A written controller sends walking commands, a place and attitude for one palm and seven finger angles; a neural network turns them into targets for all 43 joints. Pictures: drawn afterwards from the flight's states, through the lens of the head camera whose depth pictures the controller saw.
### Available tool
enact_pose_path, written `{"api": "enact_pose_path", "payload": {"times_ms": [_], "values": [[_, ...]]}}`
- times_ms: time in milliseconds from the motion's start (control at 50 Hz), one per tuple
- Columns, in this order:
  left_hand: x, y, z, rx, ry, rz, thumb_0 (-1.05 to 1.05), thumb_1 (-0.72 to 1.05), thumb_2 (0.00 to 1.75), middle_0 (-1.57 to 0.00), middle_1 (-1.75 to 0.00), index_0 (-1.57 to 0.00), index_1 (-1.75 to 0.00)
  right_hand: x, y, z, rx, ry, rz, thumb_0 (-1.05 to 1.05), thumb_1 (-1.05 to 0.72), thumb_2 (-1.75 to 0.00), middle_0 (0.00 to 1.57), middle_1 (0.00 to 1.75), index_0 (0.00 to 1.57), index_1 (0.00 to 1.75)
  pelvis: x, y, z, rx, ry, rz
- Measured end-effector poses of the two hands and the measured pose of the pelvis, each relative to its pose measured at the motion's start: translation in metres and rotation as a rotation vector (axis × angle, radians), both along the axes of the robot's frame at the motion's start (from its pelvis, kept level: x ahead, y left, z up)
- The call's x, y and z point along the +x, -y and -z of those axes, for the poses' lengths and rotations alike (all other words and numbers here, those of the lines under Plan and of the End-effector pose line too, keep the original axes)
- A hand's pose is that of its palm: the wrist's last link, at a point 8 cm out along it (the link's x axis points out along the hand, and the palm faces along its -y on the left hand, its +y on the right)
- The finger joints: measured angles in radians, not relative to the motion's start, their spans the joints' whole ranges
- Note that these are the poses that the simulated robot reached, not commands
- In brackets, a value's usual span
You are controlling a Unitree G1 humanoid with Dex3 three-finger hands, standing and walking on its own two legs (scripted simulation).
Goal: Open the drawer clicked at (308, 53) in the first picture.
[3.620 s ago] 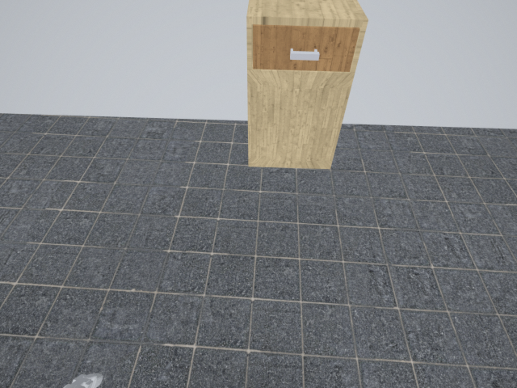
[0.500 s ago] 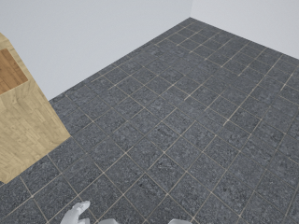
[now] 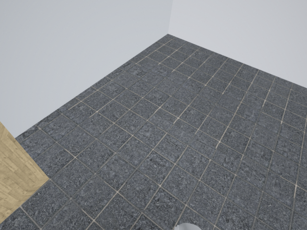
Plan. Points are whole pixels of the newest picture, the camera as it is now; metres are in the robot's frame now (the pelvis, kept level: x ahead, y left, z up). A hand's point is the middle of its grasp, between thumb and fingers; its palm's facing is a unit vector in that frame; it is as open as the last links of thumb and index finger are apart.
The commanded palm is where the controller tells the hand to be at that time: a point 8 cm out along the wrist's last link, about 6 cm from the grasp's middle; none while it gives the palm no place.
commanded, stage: walk to a spot facing it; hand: left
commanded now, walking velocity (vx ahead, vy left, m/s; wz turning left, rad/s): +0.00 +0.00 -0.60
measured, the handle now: out of the picture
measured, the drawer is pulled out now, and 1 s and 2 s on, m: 0.00 0.00 0.00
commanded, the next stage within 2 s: turn to face it in 0.12 s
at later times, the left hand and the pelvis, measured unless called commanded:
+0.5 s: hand (127, 202) +0.23 +0.09 -0.16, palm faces -0.16 -0.96 -0.21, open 7.4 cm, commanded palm none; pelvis +0.07 -0.05 -0.01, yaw -6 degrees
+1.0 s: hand out of the picture +0.10 +0.22 -0.17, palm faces +0.22 -0.94 -0.27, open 7.4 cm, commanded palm none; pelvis +0.07 -0.02 +0.00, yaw +10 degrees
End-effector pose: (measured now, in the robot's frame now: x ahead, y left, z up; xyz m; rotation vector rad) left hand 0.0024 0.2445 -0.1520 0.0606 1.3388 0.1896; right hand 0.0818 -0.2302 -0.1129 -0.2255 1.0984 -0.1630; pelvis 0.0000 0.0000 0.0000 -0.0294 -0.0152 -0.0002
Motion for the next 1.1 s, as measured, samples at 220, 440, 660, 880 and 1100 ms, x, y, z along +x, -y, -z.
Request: {"api": "enact_pose_path", "payload": {"times_ms": [220,440,660,880,1100], "values": [[0.142,0.035,-0.006,0.023,0.098,0.230,0.00,0.91,0.90,-0.20,-0.30,-0.19,-0.30,-0.077,0.025,0.028,0.048,-0.241,0.252,0.00,-0.91,-0.90,0.20,0.30,0.20,0.30,0.038,0.017,0.008,0.029,-0.007,0.141],[0.225,0.094,-0.023,0.077,0.257,0.347,0.00,0.91,0.90,-0.20,-0.30,-0.20,-0.30,-0.081,0.039,0.054,0.141,-0.340,0.319,0.01,-0.91,-0.90,0.20,0.30,0.20,0.30,0.067,0.051,0.014,0.033,-0.007,0.146],[0.181,0.072,0.000,0.002,0.218,0.140,0.00,0.90,0.90,-0.21,-0.30,-0.20,-0.30,0.003,0.037,0.037,0.072,-0.250,0.129,0.02,-0.92,-0.90,0.20,0.30,0.20,0.30,0.074,0.035,0.014,0.017,-0.004,0.002],[0.100,-0.008,0.001,0.083,0.044,-0.043,0.00,0.91,0.90,-0.20,-0.30,-0.20,-0.30,0.068,0.032,0.010,-0.039,-0.139,-0.042,0.01,-0.91,-0.90,0.20,0.30,0.20,0.30,0.072,0.013,0.007,-0.001,-0.033,-0.108],[0.086,-0.002,-0.023,0.154,0.114,-0.143,0.01,0.91,0.90,-0.20,-0.30,-0.19,-0.30,0.109,0.041,0.013,-0.003,-0.106,-0.174,0.01,-0.90,-0.90,0.21,0.30,0.21,0.30,0.069,0.036,0.003,0.001,-0.028,-0.238]]}}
